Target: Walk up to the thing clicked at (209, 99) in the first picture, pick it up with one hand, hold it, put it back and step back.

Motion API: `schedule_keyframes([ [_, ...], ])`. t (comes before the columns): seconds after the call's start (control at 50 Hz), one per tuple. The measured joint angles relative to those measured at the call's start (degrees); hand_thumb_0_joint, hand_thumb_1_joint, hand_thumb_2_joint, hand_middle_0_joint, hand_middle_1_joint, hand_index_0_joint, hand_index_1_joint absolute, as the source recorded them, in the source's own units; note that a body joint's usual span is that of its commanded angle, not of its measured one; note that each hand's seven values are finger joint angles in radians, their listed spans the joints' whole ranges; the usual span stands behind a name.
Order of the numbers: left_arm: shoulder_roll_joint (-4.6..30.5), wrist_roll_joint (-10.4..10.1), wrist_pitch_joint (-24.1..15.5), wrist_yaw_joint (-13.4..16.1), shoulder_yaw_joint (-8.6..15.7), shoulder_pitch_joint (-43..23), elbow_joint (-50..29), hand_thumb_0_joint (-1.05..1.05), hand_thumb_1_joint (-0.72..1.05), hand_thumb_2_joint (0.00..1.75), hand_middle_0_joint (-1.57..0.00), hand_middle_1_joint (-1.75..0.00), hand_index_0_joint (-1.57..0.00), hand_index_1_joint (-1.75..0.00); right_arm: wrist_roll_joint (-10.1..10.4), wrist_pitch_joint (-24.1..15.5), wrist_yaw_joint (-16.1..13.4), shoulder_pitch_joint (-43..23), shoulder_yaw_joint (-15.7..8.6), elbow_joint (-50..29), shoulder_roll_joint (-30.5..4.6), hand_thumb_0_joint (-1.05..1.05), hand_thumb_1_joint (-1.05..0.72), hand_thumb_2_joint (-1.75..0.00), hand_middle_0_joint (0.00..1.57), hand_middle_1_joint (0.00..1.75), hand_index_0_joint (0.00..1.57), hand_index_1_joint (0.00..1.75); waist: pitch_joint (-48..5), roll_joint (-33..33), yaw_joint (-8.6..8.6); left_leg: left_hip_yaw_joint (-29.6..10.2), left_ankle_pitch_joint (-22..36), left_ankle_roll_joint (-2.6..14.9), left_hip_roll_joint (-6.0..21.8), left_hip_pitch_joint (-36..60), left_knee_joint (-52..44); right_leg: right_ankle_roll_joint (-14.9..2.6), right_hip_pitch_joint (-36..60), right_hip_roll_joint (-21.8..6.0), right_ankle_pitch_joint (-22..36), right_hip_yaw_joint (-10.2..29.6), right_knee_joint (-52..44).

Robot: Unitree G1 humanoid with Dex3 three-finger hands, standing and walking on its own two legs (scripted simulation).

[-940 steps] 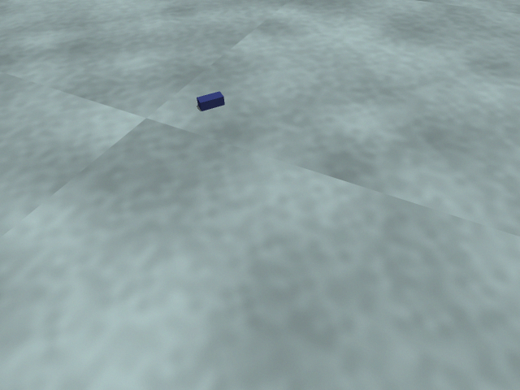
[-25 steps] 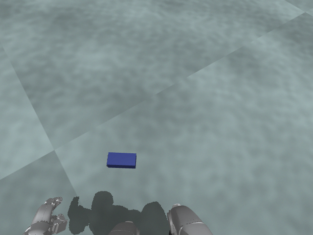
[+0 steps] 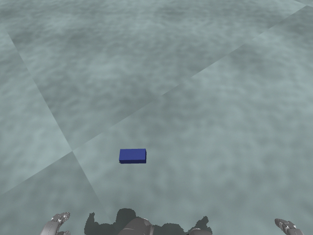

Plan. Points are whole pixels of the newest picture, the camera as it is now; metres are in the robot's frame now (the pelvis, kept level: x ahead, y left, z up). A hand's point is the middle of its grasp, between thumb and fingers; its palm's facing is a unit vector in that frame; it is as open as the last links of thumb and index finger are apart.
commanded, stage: walk up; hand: left
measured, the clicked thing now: (133, 156) +0.60 +0.25 -0.73
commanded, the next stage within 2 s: stand in 1.90 s
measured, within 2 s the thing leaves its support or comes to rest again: neither
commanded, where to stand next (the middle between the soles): +0.22 -0.01 m, yaw +2 degrees
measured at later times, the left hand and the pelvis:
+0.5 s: hand out of the picture -0.08 +0.25 -0.17, palm faces -0.03 -0.93 -0.37, open 7.4 cm; pelvis -0.14 -0.03 -0.01, yaw -2 degrees
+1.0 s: hand out of the picture -0.06 +0.25 -0.14, palm faces +0.05 -0.93 -0.36, open 7.4 cm; pelvis -0.15 -0.03 +0.01, yaw +3 degrees
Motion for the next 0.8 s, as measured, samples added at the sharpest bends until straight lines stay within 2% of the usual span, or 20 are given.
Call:
schedule_keyframes([
  [0.06,0.3,0.3,0.2,0.2,0.1,-1.5,-2.4,0.0,0.9,0.9,-0.2,-0.3,-0.21,-0.3,-0.4,-0.6,-0.4,1.2,0.0,-0.2,-0.4,0.01,-0.9,-0.9,0.2,0.3,0.2,0.3,0.7,0.3,-0.55,2.1,0.1,-0.63,2.2,4.2,-9.7,0.39,-2.2,-0.1,1.1,-1.7,0.9],
  [0.1,0.9,0.0,0.5,0.3,0.2,-2.6,-4.0,0.0,0.9,0.9,-0.2,-0.3,-0.21,-0.3,-0.9,-1.0,-0.4,2.1,-0.1,-0.2,-0.1,0.01,-0.9,-0.9,0.2,0.3,0.2,0.3,1.5,-0.1,-0.97,4.2,3.7,-0.48,3.7,7.8,-19.8,0.78,-4.1,-0.5,0.9,-3.0,3.2],
  [0.12,1.5,-0.3,0.7,0.2,0.2,-3.1,-4.5,0.0,0.9,0.9,-0.2,-0.3,-0.21,-0.3,-1.3,-1.2,-0.4,2.3,-0.2,0.0,0.3,0.01,-0.9,-0.9,0.2,0.3,0.2,0.3,2.1,-1.1,-1.07,5.2,6.9,0.35,3.6,9.5,-24.4,1.09,-5.2,-1.0,0.4,-3.2,5.2],
  [0.14,2.4,-0.5,1.0,0.2,0.5,-3.8,-4.6,0.0,0.9,0.9,-0.2,-0.3,-0.21,-0.3,-1.7,-1.3,-0.3,1.9,-0.2,0.5,1.7,0.01,-0.91,-0.9,0.2,0.3,0.2,0.3,3.4,-3.8,-0.45,6.5,8.0,1.3,2.1,10.3,-25.5,1.07,-5.9,-2.3,0.2,-1.9,7.0],
  [0.16,2.9,-0.7,1.4,0.3,0.8,-4.0,-4.3,0.0,0.91,0.9,-0.2,-0.3,-0.21,-0.3,-2.2,-1.3,-0.1,1.9,0.0,0.6,2.7,0.01,-0.91,-0.9,0.2,0.3,0.2,0.3,4.0,-5.6,0.21,7.6,8.5,1.86,1.5,10.4,-25.6,0.47,-6.7,-2.0,-2.2,0.1,9.3],
  [0.2,2.6,-0.8,2.3,0.6,1.0,-3.4,-3.0,0.0,0.91,0.9,-0.2,-0.3,-0.2,-0.3,-2.7,-1.2,0.7,2.8,0.7,0.2,3.4,0.01,-0.9,-0.9,0.2,0.3,0.2,0.3,3.4,-5.0,-0.67,6.5,9.1,2.38,3.0,9.2,-24.8,0.1,-8.6,2.4,-11.8,2.5,18.2],
  [0.22,2.5,-0.7,2.7,0.6,0.9,-3.1,-2.3,0.0,0.91,0.9,-0.2,-0.3,-0.2,-0.3,-2.8,-1.3,0.8,3.4,0.8,0.1,3.6,0.01,-0.9,-0.9,0.2,0.3,0.2,0.3,2.9,-4.2,-1.42,5.4,9.8,2.43,3.9,8.8,-25.1,0.05,-9.2,4.5,-14.1,3.2,23.4],
  [0.26,2.6,-1.1,3.0,0.3,1.0,-1.9,-1.5,0.0,0.91,0.9,-0.2,-0.3,-0.2,-0.3,-3.1,-1.3,0.6,4.0,1.0,0.1,4.1,0.01,-0.9,-0.9,0.21,0.3,0.2,0.3,1.7,-3.9,-1.4,4.9,12.0,2.14,5.4,8.4,-27.5,-0.1,-10.2,7.2,-14.3,5.1,32.1],
  [0.32,3.0,-1.2,2.4,-0.4,1.5,0.3,-1.1,0.0,0.91,0.9,-0.2,-0.3,-0.2,-0.3,-2.8,-1.8,0.3,3.7,0.6,-0.4,4.0,0.01,-0.9,-0.9,0.21,0.3,0.2,0.3,0.7,-4.0,-0.48,5.4,14.8,1.57,6.9,7.5,-30.2,0.48,-8.9,7.5,-11.5,6.8,36.5],
  [0.36,3.3,-1.0,1.8,-0.5,1.6,1.6,-0.2,0.0,0.91,0.9,-0.2,-0.3,-0.2,-0.3,-2.6,-2.3,0.4,3.4,0.2,-1.0,3.6,0.01,-0.9,-0.9,0.21,0.3,0.2,0.3,0.6,-4.0,-0.34,5.6,15.9,1.34,7.5,6.8,-30.7,1.4,-5.8,6.0,-10.6,6.6,32.4],
  [0.42,4.0,-1.1,0.6,-0.9,1.2,4.0,1.7,0.0,0.91,0.9,-0.2,-0.3,-0.2,-0.3,-2.6,-2.5,0.8,2.4,0.0,-1.9,3.0,0.01,-0.9,-0.9,0.21,0.3,0.2,0.3,-0.1,-4.2,-0.06,7.0,16.3,1.38,8.3,5.6,-29.8,2.39,0.1,2.5,-11.2,4.5,19.1],
  [0.46,4.3,-1.1,-0.2,-1.2,1.0,5.2,3.6,0.0,0.91,0.9,-0.2,-0.3,-0.2,-0.3,-3.0,-2.2,1.5,1.9,-0.1,-2.6,2.4,0.01,-0.9,-0.9,0.21,0.3,0.2,0.3,-0.8,-4.1,-0.18,8.0,15.9,1.16,8.8,4.5,-28.0,2.11,4.3,0.8,-12.5,2.3,9.5],
  [0.5,3.6,-0.9,-1.2,-1.2,1.1,5.6,5.9,0.0,0.91,0.9,-0.2,-0.3,-0.2,-0.3,-3.1,-1.6,1.9,1.5,-0.3,-2.7,1.3,0.01,-0.9,-0.9,0.21,0.3,0.2,0.3,-1.4,-2.4,-0.35,7.9,14.9,0.8,9.8,3.0,-24.9,1.24,8.2,1.0,-8.5,0.2,1.0],
  [0.54,1.5,-0.3,-2.0,-1.1,1.0,6.0,7.4,0.0,0.91,0.9,-0.2,-0.3,-0.2,-0.3,-2.7,-0.7,1.7,2.0,-0.8,-1.7,0.1,0.01,-0.9,-0.9,0.2,0.3,0.2,0.3,-1.6,1.6,-1.28,3.9,10.2,1.45,10.1,1.9,-21.3,0.98,9.3,3.0,-6.8,-1.8,0.3],
  [0.58,0.7,0.2,-2.3,-1.3,0.4,7.6,7.6,0.0,0.91,0.9,-0.2,-0.3,-0.2,-0.3,-2.2,-0.1,1.4,3.8,-0.9,0.0,0.2,0.01,-0.9,-0.9,0.2,0.3,0.2,0.3,-4.1,1.5,0.16,1.7,4.1,0.84,6.8,1.1,-17.7,0.28,8.3,2.2,-6.9,-0.8,1.0],
  [0.6,0.3,0.3,-2.3,-1.4,0.2,8.2,7.7,0.0,0.91,0.9,-0.2,-0.3,-0.2,-0.3,-1.8,-0.1,1.5,4.4,-0.9,0.8,0.2,0.01,-0.9,-0.9,0.2,0.3,0.2,0.3,-4.9,1.4,0.8,1.5,3.5,0.6,5.5,1.1,-15.9,0.05,8.2,1.6,-6.8,-0.1,0.8],
  [0.64,-0.5,0.2,-2.5,-1.2,0.0,8.3,8.1,0.0,0.91,0.9,-0.2,-0.3,-0.21,-0.3,-1.2,-0.4,1.8,5.8,-0.9,2.1,-0.2,0.01,-0.9,-0.9,0.2,0.3,0.2,0.3,-5.6,2.0,0.58,0.6,4.6,0.33,3.9,1.3,-13.5,0.36,8.7,0.8,-5.7,-0.3,-0.7],
  [0.7,-0.9,0.1,-3.3,-1.2,0.1,7.5,7.7,0.0,0.9,0.9,-0.2,-0.3,-0.21,-0.3,-1.2,-0.8,2.0,7.7,-0.7,3.7,-0.2,0.01,-0.91,-0.9,0.2,0.3,0.2,0.3,-6.1,2.9,0.22,0.7,5.4,-0.1,3.7,2.8,-14.4,0.79,8.8,0.1,-4.8,-1.6,-2.2],
  [0.78,0.2,-0.1,-3.9,-1.4,0.3,5.4,6.2,0.0,0.9,0.9,-0.21,-0.3,-0.21,-0.3,-1.7,-1.5,2.8,9.5,-0.2,5.5,1.0,0.01,-0.91,-0.9,0.2,0.3,0.2,0.3,-5.6,2.4,-0.17,3.7,5.3,-0.09,5.1,7.8,-24.5,1.31,8.2,-0.8,-5.3,-3.6,-1.8],
  [0.8,0.7,-0.3,-3.8,-1.4,0.3,4.8,6.0,0.0,0.9,0.9,-0.21,-0.3,-0.21,-0.3,-1.8,-1.9,2.9,9.5,-0.2,6.0,1.5,0.01,-0.91,-0.9,0.2,0.3,0.2,0.3,-5.2,1.7,-0.28,4.2,8.8,0.3,4.8,9.3,-28.0,1.61,7.9,-1.3,-5.8,-3.9,-1.0],
])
